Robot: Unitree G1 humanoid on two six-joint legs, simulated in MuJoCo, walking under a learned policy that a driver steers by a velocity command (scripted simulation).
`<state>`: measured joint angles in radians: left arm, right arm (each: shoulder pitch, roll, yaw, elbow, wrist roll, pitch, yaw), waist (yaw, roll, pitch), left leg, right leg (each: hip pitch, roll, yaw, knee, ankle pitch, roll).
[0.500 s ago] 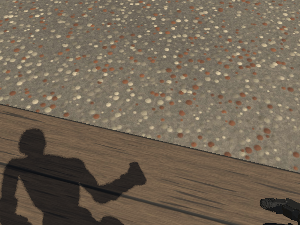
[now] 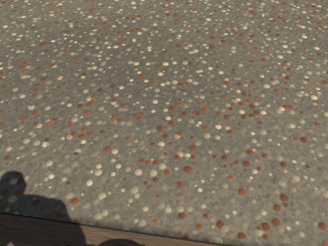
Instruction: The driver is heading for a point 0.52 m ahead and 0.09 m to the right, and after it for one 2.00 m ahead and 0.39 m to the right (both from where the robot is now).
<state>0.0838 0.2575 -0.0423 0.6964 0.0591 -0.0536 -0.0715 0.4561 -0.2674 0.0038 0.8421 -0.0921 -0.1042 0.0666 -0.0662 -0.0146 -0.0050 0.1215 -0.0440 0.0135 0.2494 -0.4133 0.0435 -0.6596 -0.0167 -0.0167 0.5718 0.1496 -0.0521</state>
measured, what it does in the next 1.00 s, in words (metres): walks ahead, turning right: right foot, then left foot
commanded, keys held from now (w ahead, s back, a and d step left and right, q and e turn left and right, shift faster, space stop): w+e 0.10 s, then e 0.44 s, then no key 0.20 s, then q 0.26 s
